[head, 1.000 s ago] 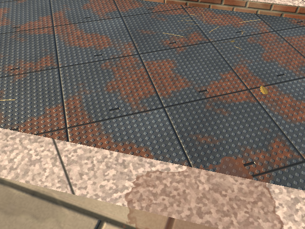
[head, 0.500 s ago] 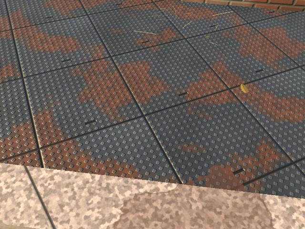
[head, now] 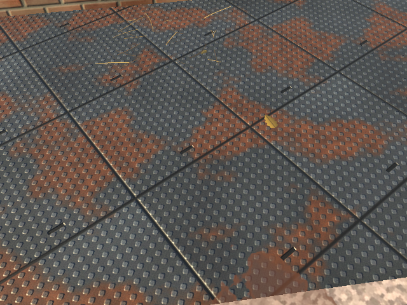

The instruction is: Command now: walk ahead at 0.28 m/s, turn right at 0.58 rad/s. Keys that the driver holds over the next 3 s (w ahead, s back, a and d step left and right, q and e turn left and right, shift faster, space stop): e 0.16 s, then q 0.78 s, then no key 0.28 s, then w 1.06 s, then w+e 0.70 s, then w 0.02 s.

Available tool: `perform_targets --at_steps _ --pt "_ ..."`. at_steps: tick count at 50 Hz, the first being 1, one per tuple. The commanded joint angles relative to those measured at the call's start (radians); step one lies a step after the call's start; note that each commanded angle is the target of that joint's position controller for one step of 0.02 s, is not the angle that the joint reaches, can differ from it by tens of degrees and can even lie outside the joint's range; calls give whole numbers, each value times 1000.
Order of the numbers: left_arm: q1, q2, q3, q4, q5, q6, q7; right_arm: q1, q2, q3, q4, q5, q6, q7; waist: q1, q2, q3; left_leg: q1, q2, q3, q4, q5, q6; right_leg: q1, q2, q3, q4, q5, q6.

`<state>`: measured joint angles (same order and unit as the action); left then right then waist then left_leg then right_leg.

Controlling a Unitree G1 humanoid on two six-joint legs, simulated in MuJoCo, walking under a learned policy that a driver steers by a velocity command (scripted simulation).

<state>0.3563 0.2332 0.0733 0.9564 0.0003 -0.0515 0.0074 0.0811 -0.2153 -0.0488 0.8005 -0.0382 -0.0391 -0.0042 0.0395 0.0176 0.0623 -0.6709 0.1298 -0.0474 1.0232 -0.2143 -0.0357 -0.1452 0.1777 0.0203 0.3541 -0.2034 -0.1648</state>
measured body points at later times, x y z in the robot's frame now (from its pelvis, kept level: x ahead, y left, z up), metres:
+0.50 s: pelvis +0.14 +0.05 +0.00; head +0.18 +0.07 +0.45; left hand +0.28 +0.30 -0.14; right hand +0.21 -0.22 -0.12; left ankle +0.24 +0.10 -0.74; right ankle +0.10 -0.09 -0.68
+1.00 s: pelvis +0.14 +0.01 +0.01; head +0.17 -0.02 +0.45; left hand +0.20 +0.30 -0.08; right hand +0.32 -0.24 -0.12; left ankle +0.10 +0.14 -0.66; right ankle +0.16 -0.07 -0.74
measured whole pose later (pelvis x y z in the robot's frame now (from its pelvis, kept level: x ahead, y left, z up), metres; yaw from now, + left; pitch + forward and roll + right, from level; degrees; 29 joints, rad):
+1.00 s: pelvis +0.14 +0.01 +0.01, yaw +13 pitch +1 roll +1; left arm 0.24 0.25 0.02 0.69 0.02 0.00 0.04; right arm 0.22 -0.33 -0.09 0.73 -0.02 0.08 0.04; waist 0.01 0.05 0.02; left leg -0.50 -0.06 -0.07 1.07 -0.38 -0.05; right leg -0.19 0.01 -0.07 0.40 -0.22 -0.06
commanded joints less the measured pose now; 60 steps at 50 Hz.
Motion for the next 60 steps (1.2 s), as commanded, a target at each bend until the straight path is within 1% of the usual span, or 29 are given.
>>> perform_targets --at_steps 1,7,8,10,11,12,13,14,15,16,17,18,19,21,26,31,35,37,38,39,40,41,42,44,49,56,58,59,60 --pt "64 128 22 -63 -3 3 6 32 -69 -12 -55 6 19 -1 -16 -72 -64 39 -66 73 -79 105 -6 7 -232 174 3 868 -6" --pt "134 146 25 -105 12 47 30 -130 -90 8 -141 24 16 3 47 -109 -76 6 -145 55 -284 117 22 172 -242 275 104 874 18" --pt "126 150 27 -116 17 53 34 -125 -101 9 -145 26 9 2 43 -115 -77 32 -155 45 -319 99 30 180 -245 293 130 874 18" --pt "59 148 25 -148 26 50 37 0 -123 8 -104 23 -6 -2 -9 -125 -96 200 -166 46 -441 89 66 146 -242 274 190 899 47" --pt "41 149 24 -156 20 40 36 77 -136 3 -79 19 -15 -7 -40 -129 -121 319 -173 51 -508 142 87 126 -232 275 246 904 68" --pt "5 147 20 -165 6 27 30 185 -139 1 -51 13 -30 -14 -110 -100 -155 483 -131 30 -628 318 114 76 -205 251 366 835 90" --pt "25 93 2 -200 -9 14 23 276 -178 0 -52 8 -42 -21 -127 52 -298 730 111 -201 -586 731 182 -46 -132 186 624 318 117" --pt "252 70 7 -153 -37 31 25 234 -202 -4 -53 32 -22 -15 -24 232 -421 855 321 -501 -550 1026 384 -184 31 130 835 -468 145" --pt "265 134 11 -95 17 51 26 199 -143 3 -58 54 -3 -5 -10 101 -343 702 268 -548 -627 686 384 -210 -29 160 880 -408 135" --pt "148 131 8 -110 38 62 20 103 -89 20 -74 52 4 1 0 44 -179 563 195 -453 -684 447 344 -249 -65 123 866 -339 148" --pt "63 124 4 -135 43 70 16 40 -67 29 -88 39 11 5 8 20 -112 481 134 -389 -732 309 295 -263 -95 87 797 -296 155" --pt "12 129 3 -157 40 83 12 40 -102 20 -88 33 15 6 5 59 -69 439 87 -341 -763 272 264 -271 -112 58 748 -273 160" --pt "16 122 -1 -157 37 92 8 61 -138 6 -78 28 20 7 6 96 -72 415 47 -303 -772 275 244 -244 -112 34 730 -243 165" --pt "15 115 -5 -161 27 97 8 108 -165 -8 -68 28 19 12 4 94 -115 435 19 -286 -765 283 230 -232 -110 22 693 -226 172" --pt "-102 122 -10 -207 20 108 21 150 -188 -33 -80 30 48 16 -34 119 -106 437 -7 -350 -836 -115 232 -296 -121 19 571 -231 186" --pt "-149 118 -18 -239 13 95 26 172 -206 -57 -95 25 74 17 -56 128 -110 415 -10 -414 -849 -209 227 -258 -111 23 460 -218 174" --pt "-85 114 -27 -241 -1 77 33 136 -208 -70 -121 24 92 24 -36 151 -112 341 -36 -449 -859 -223 183 -97 -70 10 247 -206 125" --pt "14 125 -23 -223 6 66 49 101 -202 -73 -137 39 95 22 15 155 -97 240 -97 -424 -844 -281 107 75 -73 7 1 -108 88" --pt "32 199 -6 -231 18 59 61 119 -171 -66 -148 51 91 19 9 46 -90 143 -177 -340 -711 -333 40 156 -208 143 -132 -212 59" --pt "-52 300 15 -275 19 60 63 149 -107 -57 -169 66 84 17 -26 -245 -103 32 -334 -117 -353 -355 20 122 -519 507 -225 -396 -31" --pt "-177 268 7 -303 37 58 55 127 -199 -77 -142 17 76 8 -42 -138 -5 -14 -277 -81 -164 -291 16 -58 -554 486 -234 -288 -63" --pt "-199 198 -12 -312 36 49 50 136 -216 -84 -136 11 75 16 -76 -93 -20 91 -247 -86 -52 -231 20 -131 -495 382 -189 -134 -58" --pt "-235 151 -25 -313 32 42 43 178 -201 -80 -120 6 78 24 -115 -81 -26 122 -240 -72 35 -174 22 -144 -424 268 -155 1 -25" --pt "-247 138 -29 -339 28 35 40 225 -195 -76 -100 7 93 38 -112 -134 -62 108 -229 -23 177 -142 11 -89 -362 139 -111 174 -15" --pt "-55 169 -12 -304 23 43 32 108 -165 -49 -156 22 116 47 -5 -144 -83 41 -193 -8 38 -185 -22 136 -405 104 -17 462 -51" --pt "-72 191 -1 -288 23 49 4 85 -127 -16 -172 44 119 28 -3 -209 -112 314 -196 80 -320 -267 17 60 -410 67 63 544 -53" --pt "-88 190 0 -279 13 55 0 126 -110 -6 -158 43 109 20 -39 -187 -115 417 -197 98 -538 -136 40 34 -395 58 109 517 -26" --pt "-87 182 -3 -272 8 58 2 147 -108 0 -149 33 97 14 -59 -159 -115 523 -176 71 -718 37 52 -24 -382 42 134 444 19" --pt "-62 141 -14 -276 9 55 1 162 -151 -2 -148 13 82 7 -48 -71 -157 677 -61 -79 -771 99 68 -132 -348 17 189 258 82"
Next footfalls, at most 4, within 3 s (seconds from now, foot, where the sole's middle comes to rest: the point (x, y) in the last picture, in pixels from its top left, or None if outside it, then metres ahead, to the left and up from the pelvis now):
0.24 left None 0.28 0.10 -0.78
0.76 right None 0.19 -0.07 -0.78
1.20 left None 0.13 0.13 -0.78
1.60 right None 0.31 -0.05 -0.78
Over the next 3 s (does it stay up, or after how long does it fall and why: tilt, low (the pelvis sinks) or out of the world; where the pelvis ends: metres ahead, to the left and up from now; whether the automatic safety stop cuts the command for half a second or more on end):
stays up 0.93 0.26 -0.12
